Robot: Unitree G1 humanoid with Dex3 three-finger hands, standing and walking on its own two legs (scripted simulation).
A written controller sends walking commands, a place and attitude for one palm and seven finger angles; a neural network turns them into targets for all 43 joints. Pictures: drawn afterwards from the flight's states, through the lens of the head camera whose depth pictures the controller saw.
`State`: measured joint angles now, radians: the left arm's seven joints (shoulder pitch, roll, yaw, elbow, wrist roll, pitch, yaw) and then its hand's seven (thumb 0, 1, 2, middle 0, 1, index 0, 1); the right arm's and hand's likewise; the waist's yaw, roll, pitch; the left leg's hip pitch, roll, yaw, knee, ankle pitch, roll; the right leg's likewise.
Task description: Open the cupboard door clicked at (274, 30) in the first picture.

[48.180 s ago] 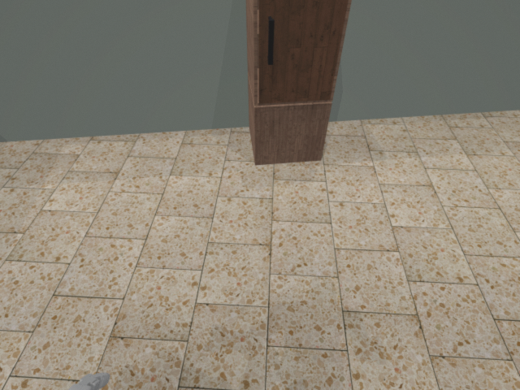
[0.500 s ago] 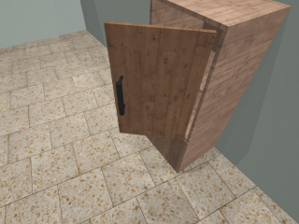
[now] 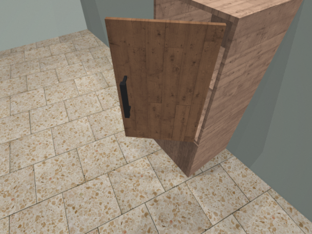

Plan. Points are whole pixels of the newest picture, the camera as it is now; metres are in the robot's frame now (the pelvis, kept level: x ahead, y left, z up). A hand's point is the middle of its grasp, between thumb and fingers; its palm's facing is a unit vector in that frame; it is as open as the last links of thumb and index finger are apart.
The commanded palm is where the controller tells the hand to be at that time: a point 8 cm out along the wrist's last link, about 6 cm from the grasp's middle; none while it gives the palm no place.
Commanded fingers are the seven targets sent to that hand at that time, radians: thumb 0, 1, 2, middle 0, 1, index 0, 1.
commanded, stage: look again from close up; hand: left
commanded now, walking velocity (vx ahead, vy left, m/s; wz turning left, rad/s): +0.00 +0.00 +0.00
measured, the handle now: (126, 97) +0.61 +0.14 -0.03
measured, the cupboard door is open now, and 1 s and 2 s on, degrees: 48 48 48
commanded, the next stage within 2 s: raise the hand with hooked fingers in 0.36 s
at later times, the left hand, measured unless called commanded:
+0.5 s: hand out of the picture +0.08 +0.19 -0.16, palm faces +0.04 -0.98 -0.21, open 7.4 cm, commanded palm +0.13 +0.23 -0.06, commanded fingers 0.00 0.83 0.87 -0.20 -0.34 -0.20 -0.34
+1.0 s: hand (84, 223) +0.17 +0.19 -0.06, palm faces +0.06 -1.00 -0.07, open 9.3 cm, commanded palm +0.17 +0.25 -0.05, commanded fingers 0.00 0.25 0.62 -0.25 -0.72 -0.25 -0.72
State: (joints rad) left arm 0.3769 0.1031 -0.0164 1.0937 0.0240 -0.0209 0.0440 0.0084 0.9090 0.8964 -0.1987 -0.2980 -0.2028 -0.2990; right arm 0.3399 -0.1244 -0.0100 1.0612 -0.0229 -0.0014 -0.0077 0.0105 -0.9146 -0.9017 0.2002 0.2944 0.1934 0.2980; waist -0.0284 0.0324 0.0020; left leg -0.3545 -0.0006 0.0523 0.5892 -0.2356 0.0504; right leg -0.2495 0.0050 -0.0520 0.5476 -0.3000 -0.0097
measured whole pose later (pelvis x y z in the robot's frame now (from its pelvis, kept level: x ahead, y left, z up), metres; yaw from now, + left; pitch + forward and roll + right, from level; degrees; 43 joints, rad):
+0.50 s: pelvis +0.03 +0.00 +0.01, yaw -1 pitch +0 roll +0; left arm 0.32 0.18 0.02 0.90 -0.01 0.04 0.04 0.01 0.91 0.90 -0.20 -0.30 -0.20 -0.30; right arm 0.25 -0.19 0.00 1.03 0.00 -0.03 -0.01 0.01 -0.91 -0.90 0.20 0.29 0.19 0.30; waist -0.01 -0.01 0.01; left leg -0.26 -0.03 0.08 0.49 -0.24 0.06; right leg -0.17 -0.02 -0.02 0.48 -0.31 0.01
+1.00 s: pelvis -0.01 -0.05 -0.10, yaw +2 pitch +14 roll -2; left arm 0.38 0.27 0.30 0.16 -0.37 -0.60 -0.48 0.02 0.47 0.71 -0.23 -0.58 -0.24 -0.58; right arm 0.14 -0.27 -0.05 0.56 0.03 -0.26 -0.06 0.01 -0.91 -0.90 0.20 0.29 0.20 0.30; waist 0.05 -0.01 -0.14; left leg -1.03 0.04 -0.05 1.27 -0.50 -0.02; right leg -0.90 0.04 -0.15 1.25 -0.61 -0.09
